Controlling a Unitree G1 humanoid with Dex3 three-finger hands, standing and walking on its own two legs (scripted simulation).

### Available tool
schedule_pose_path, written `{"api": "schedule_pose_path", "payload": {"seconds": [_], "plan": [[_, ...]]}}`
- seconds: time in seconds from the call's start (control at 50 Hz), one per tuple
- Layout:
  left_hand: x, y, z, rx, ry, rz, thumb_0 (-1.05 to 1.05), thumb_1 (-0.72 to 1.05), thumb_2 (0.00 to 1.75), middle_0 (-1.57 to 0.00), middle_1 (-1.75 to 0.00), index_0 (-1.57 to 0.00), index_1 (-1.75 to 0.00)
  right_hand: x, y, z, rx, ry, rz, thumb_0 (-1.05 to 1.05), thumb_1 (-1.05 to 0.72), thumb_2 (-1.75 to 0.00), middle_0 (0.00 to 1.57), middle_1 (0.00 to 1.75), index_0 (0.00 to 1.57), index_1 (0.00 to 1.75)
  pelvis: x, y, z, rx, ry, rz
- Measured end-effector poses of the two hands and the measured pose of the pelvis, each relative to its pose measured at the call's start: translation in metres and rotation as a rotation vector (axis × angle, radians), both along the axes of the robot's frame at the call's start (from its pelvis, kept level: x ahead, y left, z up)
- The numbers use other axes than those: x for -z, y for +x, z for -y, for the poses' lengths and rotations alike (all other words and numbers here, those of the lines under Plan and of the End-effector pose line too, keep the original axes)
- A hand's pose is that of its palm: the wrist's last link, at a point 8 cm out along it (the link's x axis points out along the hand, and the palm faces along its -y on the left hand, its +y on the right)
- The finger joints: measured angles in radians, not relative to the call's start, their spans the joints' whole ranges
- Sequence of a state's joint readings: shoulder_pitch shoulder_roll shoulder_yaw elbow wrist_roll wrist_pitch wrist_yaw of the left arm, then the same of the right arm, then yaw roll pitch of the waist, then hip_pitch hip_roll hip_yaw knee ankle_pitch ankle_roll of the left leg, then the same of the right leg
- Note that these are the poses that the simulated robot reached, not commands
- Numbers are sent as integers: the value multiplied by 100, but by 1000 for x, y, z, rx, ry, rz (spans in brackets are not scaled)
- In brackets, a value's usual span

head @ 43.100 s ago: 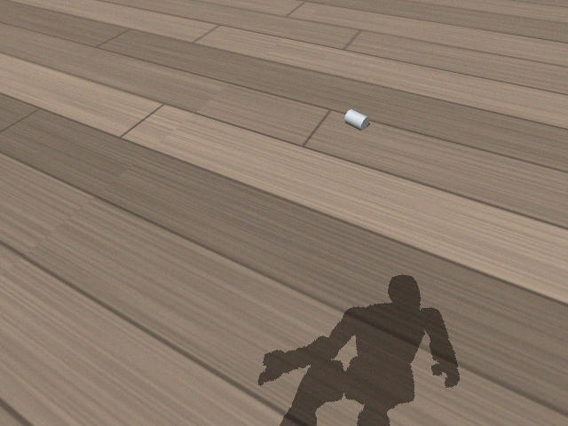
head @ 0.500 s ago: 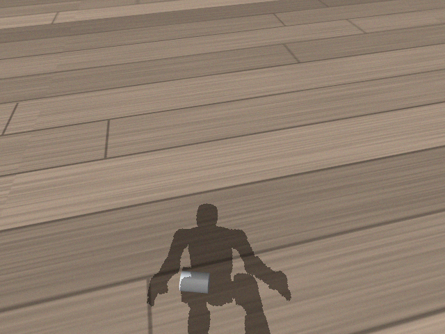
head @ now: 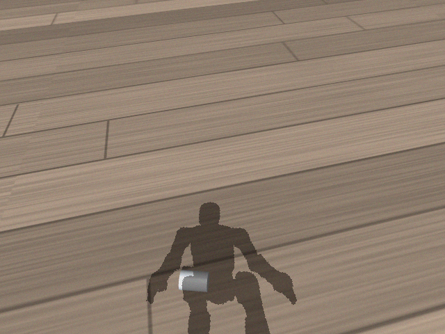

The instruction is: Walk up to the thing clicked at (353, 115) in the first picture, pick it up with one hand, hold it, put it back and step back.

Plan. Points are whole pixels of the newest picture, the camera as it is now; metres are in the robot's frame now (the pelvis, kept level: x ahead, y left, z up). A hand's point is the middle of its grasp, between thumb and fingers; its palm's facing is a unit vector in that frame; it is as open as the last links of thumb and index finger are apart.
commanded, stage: stand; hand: left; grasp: from above
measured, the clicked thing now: (194, 280) +0.45 +0.19 -0.74
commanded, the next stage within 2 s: step back in 1.42 s
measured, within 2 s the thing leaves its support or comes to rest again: neither
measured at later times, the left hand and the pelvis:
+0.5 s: hand out of the picture +0.09 +0.24 -0.16, palm faces +0.01 -0.94 -0.33, open 7.4 cm; pelvis +0.01 +0.00 +0.00, yaw +0 degrees
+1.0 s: hand out of the picture +0.09 +0.24 -0.16, palm faces +0.00 -0.94 -0.33, open 7.4 cm; pelvis +0.01 +0.00 +0.00, yaw +0 degrees
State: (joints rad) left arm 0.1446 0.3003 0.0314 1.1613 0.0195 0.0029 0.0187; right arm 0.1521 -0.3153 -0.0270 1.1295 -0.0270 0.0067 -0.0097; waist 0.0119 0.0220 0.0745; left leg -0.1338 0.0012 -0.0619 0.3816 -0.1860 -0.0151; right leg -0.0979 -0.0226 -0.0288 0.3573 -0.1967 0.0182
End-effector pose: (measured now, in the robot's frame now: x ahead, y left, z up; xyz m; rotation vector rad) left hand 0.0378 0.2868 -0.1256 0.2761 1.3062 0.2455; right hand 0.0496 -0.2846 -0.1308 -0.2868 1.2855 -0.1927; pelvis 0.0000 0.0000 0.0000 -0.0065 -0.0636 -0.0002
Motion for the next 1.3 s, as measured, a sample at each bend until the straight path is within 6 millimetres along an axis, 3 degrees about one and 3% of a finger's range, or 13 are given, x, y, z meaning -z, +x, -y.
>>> {"api": "schedule_pose_path", "payload": {"seconds": [0.46,0.92,1.3], "plan": [[-4,41,3,28,-7,51,1,91,90,-21,-30,-20,-31,-5,29,5,-14,-8,39,1,-90,-90,20,30,20,30,-2,12,3,6,1,-14],[-6,43,0,36,-2,48,1,91,90,-21,-30,-20,-31,-7,33,9,-16,-13,39,1,-90,-90,20,30,20,30,-2,15,3,8,3,-19],[-5,37,-1,42,-4,39,1,91,90,-21,-30,-20,-30,-8,21,12,-9,-14,24,1,-90,-90,20,30,20,30,-2,13,4,10,3,-19]]}}
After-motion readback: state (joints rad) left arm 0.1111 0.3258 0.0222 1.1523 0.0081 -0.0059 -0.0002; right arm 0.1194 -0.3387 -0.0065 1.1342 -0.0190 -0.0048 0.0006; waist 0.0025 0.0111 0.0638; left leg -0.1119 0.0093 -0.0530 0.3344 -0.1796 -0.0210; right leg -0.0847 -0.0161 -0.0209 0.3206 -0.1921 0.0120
